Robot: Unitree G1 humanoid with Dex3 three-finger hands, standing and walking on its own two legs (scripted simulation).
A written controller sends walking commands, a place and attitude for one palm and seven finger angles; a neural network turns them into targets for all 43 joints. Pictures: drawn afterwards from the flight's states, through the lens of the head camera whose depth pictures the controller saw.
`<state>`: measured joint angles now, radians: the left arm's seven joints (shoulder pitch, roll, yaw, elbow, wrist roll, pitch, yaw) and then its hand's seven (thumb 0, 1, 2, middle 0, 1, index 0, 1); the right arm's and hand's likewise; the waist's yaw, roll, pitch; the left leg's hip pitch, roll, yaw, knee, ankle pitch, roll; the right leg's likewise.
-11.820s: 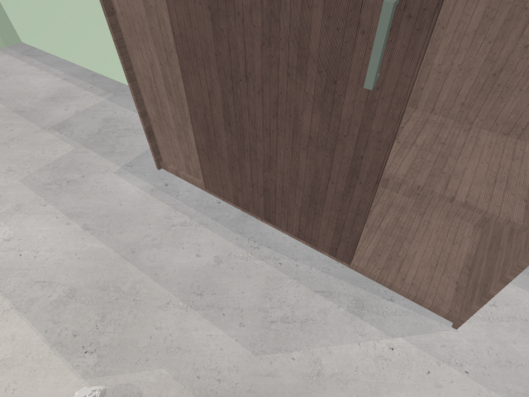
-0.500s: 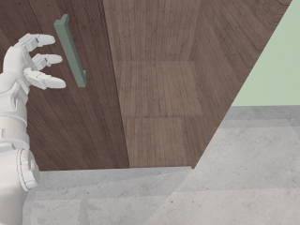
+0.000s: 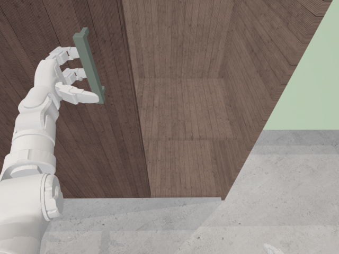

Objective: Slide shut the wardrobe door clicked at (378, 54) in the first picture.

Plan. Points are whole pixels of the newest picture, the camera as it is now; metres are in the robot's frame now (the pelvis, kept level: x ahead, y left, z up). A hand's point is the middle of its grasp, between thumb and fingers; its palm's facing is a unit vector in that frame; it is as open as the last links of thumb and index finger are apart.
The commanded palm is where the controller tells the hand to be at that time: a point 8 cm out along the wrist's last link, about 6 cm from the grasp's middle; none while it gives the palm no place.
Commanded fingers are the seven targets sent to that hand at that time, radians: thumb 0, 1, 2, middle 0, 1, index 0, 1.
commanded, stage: feel for the door with the fingertips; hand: left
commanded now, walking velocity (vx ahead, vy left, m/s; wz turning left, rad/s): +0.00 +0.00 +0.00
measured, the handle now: (93, 68) +0.52 +0.19 +0.18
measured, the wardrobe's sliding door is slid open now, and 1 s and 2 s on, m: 0.43 0.43 0.43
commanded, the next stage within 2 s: slide the fingers in behind the handle in 0.24 s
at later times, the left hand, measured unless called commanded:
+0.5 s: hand (79, 73) +0.48 +0.21 +0.20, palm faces +0.01 -1.00 +0.00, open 13.5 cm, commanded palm +0.46 +0.26 +0.19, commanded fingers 0.00 -0.50 0.30 -0.30 -1.20 -0.30 -1.20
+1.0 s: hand (81, 78) +0.46 +0.20 +0.19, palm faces +0.01 -1.00 +0.00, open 14.0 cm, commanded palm +0.45 +0.24 +0.19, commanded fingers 0.00 -0.50 0.30 -0.30 -1.20 -0.30 -1.20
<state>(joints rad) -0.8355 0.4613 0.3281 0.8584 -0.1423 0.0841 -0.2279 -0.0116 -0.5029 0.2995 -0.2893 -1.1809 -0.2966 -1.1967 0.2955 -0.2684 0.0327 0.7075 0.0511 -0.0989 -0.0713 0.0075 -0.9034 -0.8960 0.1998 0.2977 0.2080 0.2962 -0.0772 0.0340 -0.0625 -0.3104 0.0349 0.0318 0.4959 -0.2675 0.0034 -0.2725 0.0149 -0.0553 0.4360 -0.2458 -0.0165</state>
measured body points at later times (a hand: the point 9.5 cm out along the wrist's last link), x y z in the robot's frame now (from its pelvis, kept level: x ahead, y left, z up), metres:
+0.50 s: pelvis -0.01 +0.00 +0.00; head +0.04 +0.01 +0.44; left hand +0.47 +0.26 +0.20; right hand -0.02 -0.28 -0.12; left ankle -0.01 +0.12 -0.74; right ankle -0.02 -0.11 -0.74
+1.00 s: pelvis -0.01 +0.01 +0.00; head +0.02 +0.01 +0.45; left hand +0.46 +0.26 +0.19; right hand +0.07 -0.26 -0.11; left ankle -0.01 +0.12 -0.74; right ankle -0.02 -0.11 -0.74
